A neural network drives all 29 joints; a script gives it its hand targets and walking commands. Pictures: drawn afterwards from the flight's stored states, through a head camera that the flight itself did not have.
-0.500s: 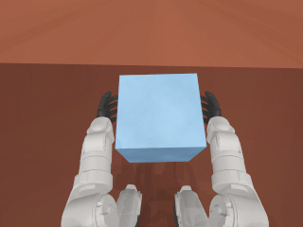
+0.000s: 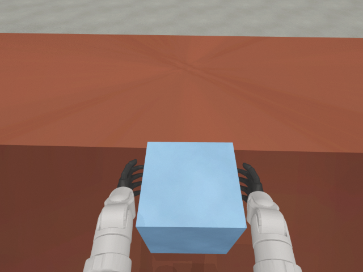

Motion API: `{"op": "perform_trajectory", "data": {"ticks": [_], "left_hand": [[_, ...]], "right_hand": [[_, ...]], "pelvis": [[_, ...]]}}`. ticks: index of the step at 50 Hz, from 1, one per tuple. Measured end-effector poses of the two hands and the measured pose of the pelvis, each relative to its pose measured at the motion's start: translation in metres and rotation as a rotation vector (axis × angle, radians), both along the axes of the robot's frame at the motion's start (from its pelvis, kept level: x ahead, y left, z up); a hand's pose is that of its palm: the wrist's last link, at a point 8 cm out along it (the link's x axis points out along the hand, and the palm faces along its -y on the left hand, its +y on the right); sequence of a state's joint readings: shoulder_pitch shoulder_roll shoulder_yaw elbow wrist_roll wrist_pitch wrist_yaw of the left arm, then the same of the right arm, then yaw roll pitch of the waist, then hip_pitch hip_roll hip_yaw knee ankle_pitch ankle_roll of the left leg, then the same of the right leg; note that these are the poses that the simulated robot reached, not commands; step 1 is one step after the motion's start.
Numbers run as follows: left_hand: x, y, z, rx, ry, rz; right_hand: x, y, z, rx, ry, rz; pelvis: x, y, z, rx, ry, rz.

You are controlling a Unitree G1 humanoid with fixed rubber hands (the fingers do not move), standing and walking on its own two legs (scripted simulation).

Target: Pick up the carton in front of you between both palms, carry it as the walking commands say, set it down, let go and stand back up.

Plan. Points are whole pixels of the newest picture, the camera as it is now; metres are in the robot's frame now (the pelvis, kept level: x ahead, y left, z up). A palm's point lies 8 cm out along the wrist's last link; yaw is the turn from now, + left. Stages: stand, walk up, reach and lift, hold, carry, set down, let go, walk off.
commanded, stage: reach and lift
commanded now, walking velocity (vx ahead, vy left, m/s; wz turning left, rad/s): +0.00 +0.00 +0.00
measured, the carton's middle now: (189, 201) +0.32 +0.00 -0.06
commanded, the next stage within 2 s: hold in 1.10 s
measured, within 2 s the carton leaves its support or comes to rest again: neither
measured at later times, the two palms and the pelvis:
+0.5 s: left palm (123, 189) +0.29 +0.15 +0.04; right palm (259, 194) +0.29 -0.15 +0.04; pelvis -0.01 +0.00 +0.01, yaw +0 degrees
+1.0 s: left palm (122, 186) +0.30 +0.15 +0.05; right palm (260, 190) +0.29 -0.15 +0.05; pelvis +0.01 +0.00 +0.02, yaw +0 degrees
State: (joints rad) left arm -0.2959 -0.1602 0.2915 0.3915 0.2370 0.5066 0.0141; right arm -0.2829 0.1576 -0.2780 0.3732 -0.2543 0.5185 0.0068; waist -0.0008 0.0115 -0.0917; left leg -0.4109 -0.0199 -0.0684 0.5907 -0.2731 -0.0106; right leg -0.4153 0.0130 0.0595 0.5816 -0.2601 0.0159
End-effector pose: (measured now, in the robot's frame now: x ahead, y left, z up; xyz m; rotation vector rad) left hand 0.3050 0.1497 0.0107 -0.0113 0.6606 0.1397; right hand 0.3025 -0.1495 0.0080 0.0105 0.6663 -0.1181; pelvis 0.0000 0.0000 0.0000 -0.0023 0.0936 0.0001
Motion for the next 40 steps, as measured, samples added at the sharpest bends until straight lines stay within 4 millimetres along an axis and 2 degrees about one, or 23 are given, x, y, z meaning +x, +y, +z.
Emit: {"op": "perform_trajectory", "data": {"ticks": [4, 7, 14, 21, 40], "left_hand": [[-0.005, 0.0, 0.018, 0.01, -0.008, -0.013], [-0.009, -0.001, 0.024, 0.014, 0.001, -0.021], [-0.015, -0.002, 0.023, 0.009, 0.027, -0.019], [-0.014, -0.001, 0.027, 0.002, 0.009, -0.009], [-0.006, -0.003, 0.035, 0.035, 0.014, -0.03]], "right_hand": [[-0.006, 0.0, 0.019, -0.012, -0.008, 0.004], [-0.011, -0.001, 0.026, -0.019, 0.001, 0.005], [-0.018, -0.002, 0.024, -0.012, 0.028, -0.001], [-0.015, -0.002, 0.027, -0.002, 0.009, -0.004], [-0.006, -0.003, 0.036, -0.036, 0.014, 0.02]], "pelvis": [[0.001, 0.001, 0.007, 0.0, -0.071, 0.002], [-0.001, 0.001, 0.01, 0.0, -0.112, 0.001], [-0.01, 0.001, 0.009, 0.001, -0.159, -0.003], [-0.014, 0.0, 0.009, 0.002, -0.169, -0.001], [0.005, -0.003, 0.016, 0.001, -0.175, -0.001]]}}
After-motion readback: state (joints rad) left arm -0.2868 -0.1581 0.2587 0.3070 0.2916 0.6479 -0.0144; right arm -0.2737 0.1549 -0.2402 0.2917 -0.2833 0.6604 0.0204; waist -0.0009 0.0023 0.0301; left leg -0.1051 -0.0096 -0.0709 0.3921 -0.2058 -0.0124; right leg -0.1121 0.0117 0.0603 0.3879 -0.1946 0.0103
